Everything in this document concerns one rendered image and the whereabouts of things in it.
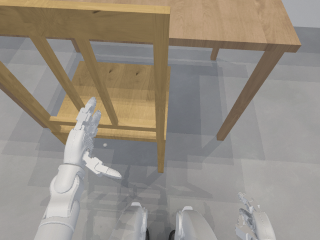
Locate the left robot shin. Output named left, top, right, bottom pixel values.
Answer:
left=131, top=202, right=146, bottom=240

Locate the robot right hand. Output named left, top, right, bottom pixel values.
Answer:
left=235, top=192, right=276, bottom=240

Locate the robot left hand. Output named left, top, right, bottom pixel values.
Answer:
left=63, top=96, right=122, bottom=179

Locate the robot shin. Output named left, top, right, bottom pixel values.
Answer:
left=131, top=202, right=146, bottom=240
left=174, top=206, right=193, bottom=240

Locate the table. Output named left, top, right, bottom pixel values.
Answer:
left=0, top=0, right=301, bottom=141

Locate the right robot shin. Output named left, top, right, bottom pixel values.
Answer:
left=174, top=206, right=193, bottom=240

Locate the chair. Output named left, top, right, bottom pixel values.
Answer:
left=0, top=0, right=171, bottom=173

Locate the left robot forearm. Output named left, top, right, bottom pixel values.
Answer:
left=34, top=163, right=86, bottom=240

